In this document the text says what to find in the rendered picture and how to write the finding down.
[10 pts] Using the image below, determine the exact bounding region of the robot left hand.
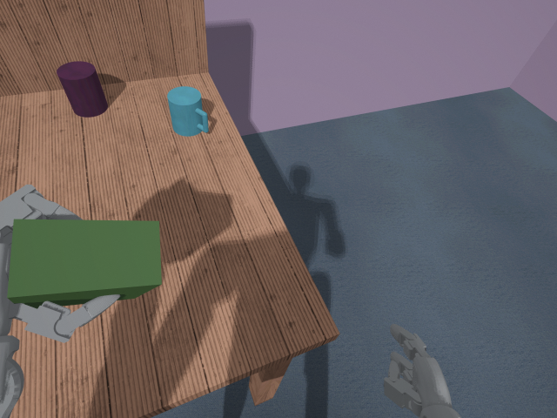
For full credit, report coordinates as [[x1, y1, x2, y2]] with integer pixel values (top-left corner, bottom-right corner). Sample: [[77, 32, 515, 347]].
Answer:
[[0, 185, 120, 343]]

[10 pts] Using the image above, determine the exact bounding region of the robot right hand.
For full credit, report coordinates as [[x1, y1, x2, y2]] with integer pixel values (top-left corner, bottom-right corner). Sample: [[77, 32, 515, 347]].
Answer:
[[384, 324, 453, 418]]

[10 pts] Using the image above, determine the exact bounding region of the table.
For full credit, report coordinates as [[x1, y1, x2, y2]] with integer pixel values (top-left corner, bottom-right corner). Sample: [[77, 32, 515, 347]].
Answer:
[[0, 0, 339, 418]]

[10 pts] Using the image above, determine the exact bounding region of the robot left forearm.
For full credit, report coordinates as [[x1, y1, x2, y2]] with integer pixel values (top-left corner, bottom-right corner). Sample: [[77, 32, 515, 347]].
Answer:
[[0, 335, 24, 418]]

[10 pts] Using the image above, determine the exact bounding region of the sponge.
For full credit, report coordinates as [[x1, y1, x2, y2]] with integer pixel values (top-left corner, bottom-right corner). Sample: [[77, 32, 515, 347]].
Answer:
[[7, 219, 162, 309]]

